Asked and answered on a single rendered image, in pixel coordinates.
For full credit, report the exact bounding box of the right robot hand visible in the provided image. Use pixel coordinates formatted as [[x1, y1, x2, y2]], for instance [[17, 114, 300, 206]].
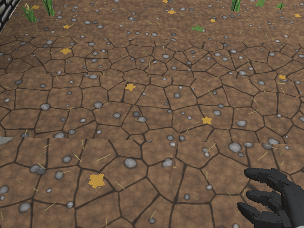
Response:
[[237, 167, 304, 228]]

